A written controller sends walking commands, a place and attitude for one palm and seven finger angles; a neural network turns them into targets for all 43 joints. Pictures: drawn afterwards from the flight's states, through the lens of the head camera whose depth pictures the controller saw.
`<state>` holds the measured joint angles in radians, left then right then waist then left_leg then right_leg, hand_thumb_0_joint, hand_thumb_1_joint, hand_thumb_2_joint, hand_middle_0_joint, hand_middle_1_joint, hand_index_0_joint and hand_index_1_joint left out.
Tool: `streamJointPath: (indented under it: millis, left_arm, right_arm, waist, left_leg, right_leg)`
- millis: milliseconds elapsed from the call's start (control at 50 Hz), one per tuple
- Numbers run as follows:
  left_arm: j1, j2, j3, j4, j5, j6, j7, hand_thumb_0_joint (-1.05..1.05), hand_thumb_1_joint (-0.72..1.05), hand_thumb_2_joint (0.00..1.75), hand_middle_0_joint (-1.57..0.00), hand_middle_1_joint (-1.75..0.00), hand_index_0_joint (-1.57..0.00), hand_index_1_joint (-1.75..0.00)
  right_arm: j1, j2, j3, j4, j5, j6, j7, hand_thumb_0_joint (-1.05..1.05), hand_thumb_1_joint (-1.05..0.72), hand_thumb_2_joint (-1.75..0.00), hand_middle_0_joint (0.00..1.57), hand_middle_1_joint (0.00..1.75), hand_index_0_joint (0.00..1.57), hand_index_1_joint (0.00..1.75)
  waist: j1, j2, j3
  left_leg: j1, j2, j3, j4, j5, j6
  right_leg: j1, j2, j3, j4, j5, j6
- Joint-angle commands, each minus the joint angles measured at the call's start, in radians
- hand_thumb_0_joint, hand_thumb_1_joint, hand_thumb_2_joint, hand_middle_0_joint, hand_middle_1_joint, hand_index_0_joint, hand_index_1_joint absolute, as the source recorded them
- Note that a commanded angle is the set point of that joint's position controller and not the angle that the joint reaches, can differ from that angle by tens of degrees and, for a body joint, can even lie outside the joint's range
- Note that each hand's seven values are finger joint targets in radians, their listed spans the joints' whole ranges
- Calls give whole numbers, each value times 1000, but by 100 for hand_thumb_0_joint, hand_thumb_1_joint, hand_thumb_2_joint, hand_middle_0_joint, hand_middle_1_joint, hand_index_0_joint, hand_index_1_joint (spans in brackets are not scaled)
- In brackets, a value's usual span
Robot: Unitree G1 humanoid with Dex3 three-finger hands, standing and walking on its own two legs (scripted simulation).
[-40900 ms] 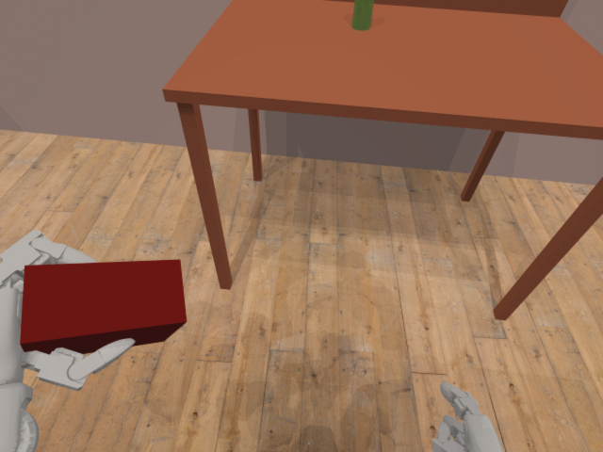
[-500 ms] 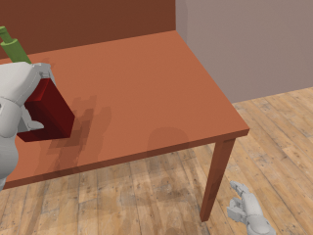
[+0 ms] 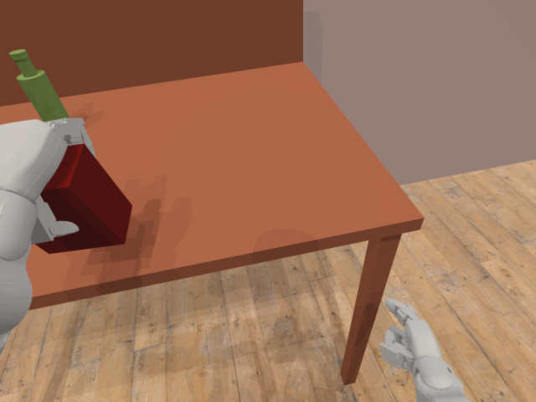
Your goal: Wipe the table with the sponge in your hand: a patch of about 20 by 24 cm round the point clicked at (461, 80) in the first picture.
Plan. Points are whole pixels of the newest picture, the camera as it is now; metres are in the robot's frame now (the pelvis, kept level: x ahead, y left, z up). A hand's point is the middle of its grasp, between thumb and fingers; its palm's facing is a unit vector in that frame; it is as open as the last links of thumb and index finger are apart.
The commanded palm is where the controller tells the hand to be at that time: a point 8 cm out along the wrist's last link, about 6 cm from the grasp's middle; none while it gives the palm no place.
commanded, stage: bring the sponge back beside the body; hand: left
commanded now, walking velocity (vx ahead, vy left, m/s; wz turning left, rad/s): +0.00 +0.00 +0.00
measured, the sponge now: (75, 212) +0.24 +0.31 +0.20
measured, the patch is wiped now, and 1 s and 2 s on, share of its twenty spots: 0.95 0.95 0.95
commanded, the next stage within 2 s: step back with the hand held close in 0.78 s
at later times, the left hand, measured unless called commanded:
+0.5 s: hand (49, 210) +0.20 +0.28 +0.25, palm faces +0.36 -0.03 -0.93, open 10.1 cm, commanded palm +0.13 +0.28 +0.31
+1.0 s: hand (104, 208) +0.22 +0.24 +0.23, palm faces +0.41 -0.59 -0.69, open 10.1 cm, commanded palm +0.14 +0.27 +0.29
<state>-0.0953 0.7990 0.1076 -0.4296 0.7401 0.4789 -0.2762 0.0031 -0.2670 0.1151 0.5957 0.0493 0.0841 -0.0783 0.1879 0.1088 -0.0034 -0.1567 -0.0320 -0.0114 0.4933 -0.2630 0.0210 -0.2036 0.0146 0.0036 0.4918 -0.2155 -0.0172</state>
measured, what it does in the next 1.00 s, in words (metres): stands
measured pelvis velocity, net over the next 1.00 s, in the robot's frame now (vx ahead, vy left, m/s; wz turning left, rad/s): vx -0.01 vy -0.01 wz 0.02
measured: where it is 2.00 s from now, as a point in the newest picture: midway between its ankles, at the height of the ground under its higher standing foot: outside the picture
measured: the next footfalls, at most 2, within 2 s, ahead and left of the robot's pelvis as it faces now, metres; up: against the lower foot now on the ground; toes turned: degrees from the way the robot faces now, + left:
left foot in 1.90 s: -0.07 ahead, +0.13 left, +0.00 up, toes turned +8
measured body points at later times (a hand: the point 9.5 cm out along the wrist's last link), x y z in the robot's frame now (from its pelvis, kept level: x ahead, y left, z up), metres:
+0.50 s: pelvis -0.01 -0.01 +0.00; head -0.05 -0.05 +0.45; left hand +0.17 +0.28 +0.30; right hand +0.26 -0.17 -0.05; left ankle +0.01 +0.11 -0.74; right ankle +0.04 -0.11 -0.74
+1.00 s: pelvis -0.01 -0.01 +0.00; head -0.03 -0.05 +0.44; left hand +0.20 +0.27 +0.27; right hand +0.25 -0.19 -0.05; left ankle +0.00 +0.10 -0.73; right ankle +0.04 -0.11 -0.74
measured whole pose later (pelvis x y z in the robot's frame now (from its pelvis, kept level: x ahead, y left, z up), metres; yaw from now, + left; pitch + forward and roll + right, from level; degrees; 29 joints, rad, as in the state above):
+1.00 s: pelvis -0.01 -0.01 +0.00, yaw +1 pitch -3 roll -1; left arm 0.08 0.57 0.27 -0.49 0.17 0.31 -0.03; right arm 0.07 -0.26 0.10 0.50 0.05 0.05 -0.05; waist 0.11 0.10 -0.03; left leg -0.24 -0.01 -0.04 0.58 -0.34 0.02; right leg -0.25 0.04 -0.03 0.50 -0.20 -0.04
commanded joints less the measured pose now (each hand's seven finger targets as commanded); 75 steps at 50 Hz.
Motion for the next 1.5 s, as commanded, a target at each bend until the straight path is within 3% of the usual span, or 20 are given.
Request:
streamJointPath:
  millis: [0,180,420,600,680,740,860,880,900,940,960,980,1040,1080,1140,1220,1280,1340,1440,1480]
  left_arm:
    - [-229,236,176,-110,21,17,45,0,10,130,-120,-160,-120,-160]
    - [-194,252,201,-365,33,13,83,0,10,130,-120,-160,-120,-160]
    - [-43,129,162,-192,-15,23,141,0,10,130,-120,-160,-120,-160]
    - [-154,200,197,-378,32,24,167,0,10,130,-120,-160,-120,-160]
    - [-131,208,217,-354,29,31,174,0,10,130,-120,-160,-120,-160]
    - [-74,164,182,-231,17,32,172,0,10,130,-120,-160,-120,-160]
    - [-48,152,173,-230,-5,29,154,0,10,130,-120,-160,-120,-160]
    - [-90,-49,-12,-103,-2,53,145,0,10,130,-120,-160,-120,-160]
    - [-228,-133,296,-287,-735,-194,258,0,10,130,-120,-160,-120,-160]
    - [23,-133,260,-126,-741,-299,326,0,10,130,-120,-160,-120,-160]
    - [26,-73,360,-284,-773,-353,350,0,10,130,-120,-160,-120,-160]
    - [18,5,440,-431,-788,-407,374,0,10,130,-120,-160,-120,-160]
    - [187,-38,499,-630,-808,-509,425,0,10,130,-120,-160,-120,-160]
    - [273,1,587,-679,-820,-560,450,0,10,130,-120,-160,-120,-160]
    - [236,-91,541,-593,-813,-599,453,0,10,130,-120,-160,-120,-160]
    - [156,-116,534,-339,-801,-636,439,0,10,130,-120,-160,-120,-160]
    - [199,-148,515,-202,-803,-638,423,0,10,130,-120,-160,-120,-160]
    - [265,-133,511,-270,-813,-658,413,0,10,130,-120,-160,-120,-160]
    - [398,-75,588,-506,-826,-701,426,0,10,130,-120,-160,-120,-160]
    - [359,-24,632,-587,-827,-720,445,0,10,130,-120,-160,-120,-160]
  right_arm:
    - [-219,-93,-35,-192,1,-61,-9,0,-90,-90,20,30,20,30]
    - [-300,-83,-40,-223,0,-91,-19,0,-90,-90,20,30,20,30]
    - [-237,-75,-40,-188,3,-67,-4,0,-90,-90,20,30,20,30]
    - [-260,-74,-37,-217,-14,-99,-14,0,-90,-90,20,30,20,30]
    - [-293,-80,-49,-204,1,-91,-10,0,-90,-90,20,30,20,30]
    - [-244,-83,-49,-184,-2,-72,-4,0,-90,-90,20,30,20,30]
    - [-258,-94,-52,-200,1,-69,-1,0,-90,-90,20,30,20,30]
    - [-282,-85,-37,-202,21,-91,-3,0,-90,-90,20,30,20,30]
    - [-25,-73,-85,-346,24,-88,22,0,-90,-90,20,30,20,30]
    - [-11,-66,-71,-247,-11,-77,34,0,-90,-90,20,30,20,30]
    - [41,-79,-83,-252,-12,-62,28,0,-90,-90,20,30,20,30]
    - [27,-75,-72,-250,-17,-66,23,0,-90,-90,20,30,20,30]
    - [31,-98,-94,-266,-32,-60,14,0,-90,-90,20,30,20,30]
    - [30,-87,-102,-268,-26,-65,14,0,-90,-90,20,30,20,30]
    - [78,-73,-114,-212,-42,-70,29,0,-90,-90,20,30,20,30]
    - [114,-97,-148,-164,-38,-81,40,0,-90,-90,20,30,20,30]
    - [108,-98,-160,-163,-16,-70,43,0,-90,-90,20,30,20,30]
    - [105,-79,-169,-172,1,-66,50,0,-90,-90,20,30,20,30]
    - [83,-45,-141,-217,-6,-89,39,0,-90,-90,20,30,20,30]
    - [83,-65,-146,-209,-17,-102,21,0,-90,-90,20,30,20,30]
  waist:
    - [1,-64,-187]
    - [7,76,-237]
    - [-6,-46,-74]
    - [19,23,-214]
    - [1,43,-162]
    - [-3,-68,-83]
    - [2,-79,-109]
    - [-50,-39,-44]
    - [-186,-254,24]
    - [-173,-344,-41]
    - [-175,-320,-92]
    - [-181,-245,-138]
    - [-159,126,-226]
    - [-145,216,-249]
    - [-172,196,-222]
    - [-193,84,-190]
    - [-203,-111,-197]
    - [-203,-283,-212]
    - [-188,-233,-195]
    - [-188,-110,-202]
  left_leg:
    - [-66,11,-5,-88,170,-12]
    - [-29,8,-27,-97,129,-6]
    - [-69,20,1,-117,64,-16]
    - [-42,-5,3,-91,110,-7]
    - [-19,5,-14,-102,79,-14]
    - [-49,9,1,-105,75,-14]
    - [-58,6,5,-95,74,-8]
    - [-59,7,6,-99,20,-12]
    - [-46,22,-48,44,-163,20]
    - [14,-11,-21,160,-142,18]
    - [3,8,-31,195,-114,17]
    - [12,17,-31,166,-76,18]
    - [-86,129,-142,-38,232,20]
    - [-136,178,-188,-75,357,29]
    - [-78,221,-206,-56,692,29]
    - [-54,225,-187,4,707,23]
    - [-158,183,-140,114,475,-1]
    - [-244,78,-47,401,-102,-27]
    - [-235,106,-22,304,-128,-10]
    - [-154,111,-5,122,-26,-10]
  right_leg:
    - [128,-12,33,-68,57,-27]
    - [148,2,82,-67,11,-43]
    - [87,3,43,-102,-49,-20]
    - [160,-5,74,-74,-28,-34]
    - [122,14,115,-111,-56,-42]
    - [99,4,83,-123,-63,-25]
    - [116,-8,79,-111,-44,-18]
    - [51,-3,79,-141,-91,-18]
    - [-194,-36,175,-243,-204,-5]
    - [-284,-107,189,-262,-311,-52]
    - [-261,-170,198,-252,-251,-65]
    - [-226,-184,226,-222,-158,-72]
    - [-15,-112,68,50,206,-35]
    - [22,-55,19,142,140,1]
    - [-51,-11,0,188,-69,18]
    - [-37,-10,16,81,-27,14]
    - [62,-105,96,6,298,-22]
    - [9,-317,255,-93,500,-110]
    - [-84,-278,176,-64,319,-88]
    - [-131,-241,155,-17,234,-61]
